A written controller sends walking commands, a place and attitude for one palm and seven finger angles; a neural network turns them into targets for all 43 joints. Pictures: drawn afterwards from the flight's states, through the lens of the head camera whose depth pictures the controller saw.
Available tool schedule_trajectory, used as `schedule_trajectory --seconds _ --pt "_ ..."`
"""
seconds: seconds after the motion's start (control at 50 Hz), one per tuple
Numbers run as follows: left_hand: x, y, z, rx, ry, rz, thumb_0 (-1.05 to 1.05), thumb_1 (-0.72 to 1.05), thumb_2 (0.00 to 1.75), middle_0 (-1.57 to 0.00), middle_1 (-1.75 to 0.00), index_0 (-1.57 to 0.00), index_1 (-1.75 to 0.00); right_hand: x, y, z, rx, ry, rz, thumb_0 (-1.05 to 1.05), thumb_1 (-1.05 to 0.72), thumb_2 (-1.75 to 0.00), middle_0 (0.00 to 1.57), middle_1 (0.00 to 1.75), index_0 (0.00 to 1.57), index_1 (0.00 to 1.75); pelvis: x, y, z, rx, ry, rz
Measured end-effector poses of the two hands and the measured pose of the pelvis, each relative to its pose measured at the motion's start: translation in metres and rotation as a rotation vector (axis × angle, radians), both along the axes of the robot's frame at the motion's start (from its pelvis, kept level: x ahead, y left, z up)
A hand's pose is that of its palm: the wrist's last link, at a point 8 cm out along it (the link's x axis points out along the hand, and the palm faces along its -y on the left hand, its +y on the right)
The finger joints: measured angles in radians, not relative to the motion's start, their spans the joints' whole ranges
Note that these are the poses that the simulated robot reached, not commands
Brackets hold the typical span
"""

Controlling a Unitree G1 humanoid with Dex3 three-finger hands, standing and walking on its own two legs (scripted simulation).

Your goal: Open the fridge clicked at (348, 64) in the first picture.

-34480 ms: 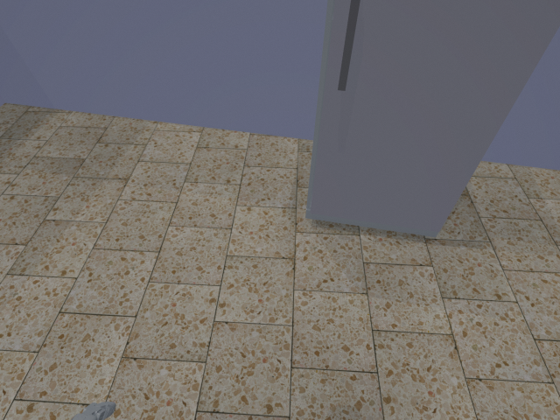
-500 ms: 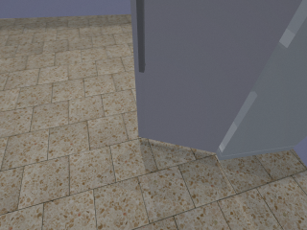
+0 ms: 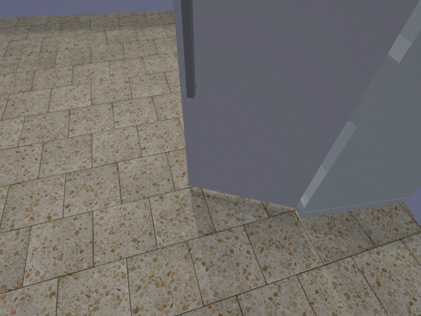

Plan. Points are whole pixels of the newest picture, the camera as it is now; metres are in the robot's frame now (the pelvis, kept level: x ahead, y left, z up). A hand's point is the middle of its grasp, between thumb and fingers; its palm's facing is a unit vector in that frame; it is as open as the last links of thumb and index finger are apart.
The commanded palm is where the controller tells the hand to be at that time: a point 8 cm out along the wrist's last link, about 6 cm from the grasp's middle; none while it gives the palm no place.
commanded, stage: look to check the result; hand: left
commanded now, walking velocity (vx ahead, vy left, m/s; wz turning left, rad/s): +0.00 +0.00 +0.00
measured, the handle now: (190, 39) +0.77 +0.10 +0.12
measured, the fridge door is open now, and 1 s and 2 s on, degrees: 68 68 68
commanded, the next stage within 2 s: stand and wait in 0.14 s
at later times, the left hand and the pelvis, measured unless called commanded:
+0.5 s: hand out of the picture +0.09 +0.23 -0.17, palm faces -0.06 -0.95 -0.32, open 7.4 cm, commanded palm none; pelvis +0.01 -0.01 +0.00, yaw +0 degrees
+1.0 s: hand out of the picture +0.08 +0.22 -0.17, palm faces -0.06 -0.95 -0.32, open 7.4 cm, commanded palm none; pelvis +0.01 -0.01 +0.00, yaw +0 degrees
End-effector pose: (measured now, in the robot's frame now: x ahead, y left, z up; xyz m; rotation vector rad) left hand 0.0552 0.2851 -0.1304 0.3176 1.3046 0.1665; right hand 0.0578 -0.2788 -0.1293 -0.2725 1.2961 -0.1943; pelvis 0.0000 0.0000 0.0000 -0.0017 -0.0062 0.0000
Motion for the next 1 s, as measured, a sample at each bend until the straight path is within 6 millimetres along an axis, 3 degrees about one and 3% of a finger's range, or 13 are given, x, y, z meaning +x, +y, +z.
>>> schedule_trajectory --seconds 0.32,1.0 --pt "0.022 -0.008 0.002 -0.003 -0.041 -0.011 0.01 0.90 0.90 -0.20 -0.30 -0.20 -0.30 0.023 -0.012 0.006 -0.017 -0.038 0.015 0.00 -0.91 -0.90 0.20 0.29 0.20 0.30 0.010 -0.006 0.001 0.002 0.000 0.000" --pt "0.021 -0.016 0.001 -0.007 -0.025 -0.013 0.01 0.90 0.90 -0.20 -0.30 -0.20 -0.30 0.005 -0.013 0.002 -0.004 0.007 -0.010 0.00 -0.91 -0.90 0.20 0.29 0.20 0.30 0.013 -0.012 0.001 0.002 -0.003 -0.005"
